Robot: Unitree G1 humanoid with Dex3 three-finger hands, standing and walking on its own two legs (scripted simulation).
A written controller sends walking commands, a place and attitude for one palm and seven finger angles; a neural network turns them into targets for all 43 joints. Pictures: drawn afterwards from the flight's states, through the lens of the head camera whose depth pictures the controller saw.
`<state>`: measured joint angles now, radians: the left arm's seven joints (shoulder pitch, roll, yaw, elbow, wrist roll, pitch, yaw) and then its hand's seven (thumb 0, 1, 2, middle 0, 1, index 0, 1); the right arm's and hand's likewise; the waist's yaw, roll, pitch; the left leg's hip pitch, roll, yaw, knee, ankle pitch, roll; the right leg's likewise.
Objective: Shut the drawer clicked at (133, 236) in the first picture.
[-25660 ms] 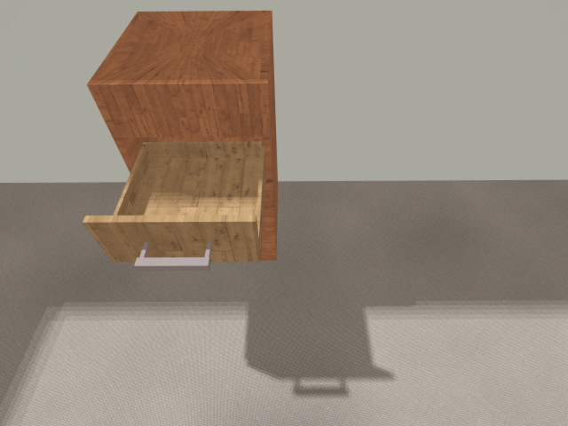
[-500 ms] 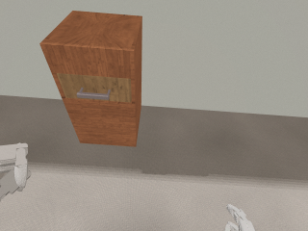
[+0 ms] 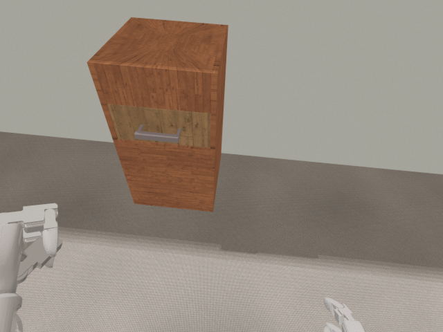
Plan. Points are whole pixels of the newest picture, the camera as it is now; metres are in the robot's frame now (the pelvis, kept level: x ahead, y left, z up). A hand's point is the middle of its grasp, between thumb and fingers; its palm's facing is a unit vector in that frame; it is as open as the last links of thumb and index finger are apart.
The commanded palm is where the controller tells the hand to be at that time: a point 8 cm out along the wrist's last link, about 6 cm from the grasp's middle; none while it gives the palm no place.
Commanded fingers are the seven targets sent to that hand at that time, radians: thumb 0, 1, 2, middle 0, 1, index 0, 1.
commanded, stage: let the arm hang, fingers relaxed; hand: left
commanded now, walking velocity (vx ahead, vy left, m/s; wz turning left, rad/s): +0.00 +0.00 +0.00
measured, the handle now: (158, 132) +0.84 +0.28 -0.20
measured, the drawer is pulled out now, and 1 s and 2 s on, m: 0.00 0.00 0.00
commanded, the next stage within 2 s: look to check the result in 1.06 s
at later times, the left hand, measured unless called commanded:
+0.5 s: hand out of the picture +0.04 +0.21 -0.16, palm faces -0.02 -0.97 -0.24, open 4.9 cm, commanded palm none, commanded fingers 0.00 0.90 0.90 -0.28 -0.39 -0.28 -0.39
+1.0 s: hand out of the picture -0.02 +0.16 -0.16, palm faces +0.00 -0.99 -0.14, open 7.3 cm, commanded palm none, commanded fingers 0.00 0.90 0.90 -0.20 -0.30 -0.20 -0.30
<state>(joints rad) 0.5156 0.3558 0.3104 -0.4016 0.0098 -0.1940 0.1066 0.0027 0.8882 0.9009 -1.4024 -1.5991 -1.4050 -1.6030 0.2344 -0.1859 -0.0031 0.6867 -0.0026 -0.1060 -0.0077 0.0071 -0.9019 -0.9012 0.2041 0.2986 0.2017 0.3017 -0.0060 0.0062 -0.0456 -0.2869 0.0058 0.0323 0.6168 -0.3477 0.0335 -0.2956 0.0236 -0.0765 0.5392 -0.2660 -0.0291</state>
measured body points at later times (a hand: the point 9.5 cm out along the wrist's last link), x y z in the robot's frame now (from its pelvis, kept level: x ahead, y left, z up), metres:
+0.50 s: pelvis +0.00 +0.01 +0.01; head +0.04 +0.01 +0.46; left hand +0.04 +0.26 -0.14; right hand +0.00 -0.22 -0.14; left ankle -0.02 +0.09 -0.73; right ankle +0.01 -0.10 -0.73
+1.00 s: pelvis +0.00 +0.01 +0.01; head +0.01 +0.01 +0.46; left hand -0.02 +0.21 -0.15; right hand -0.04 -0.20 -0.15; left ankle -0.02 +0.09 -0.73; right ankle +0.01 -0.10 -0.73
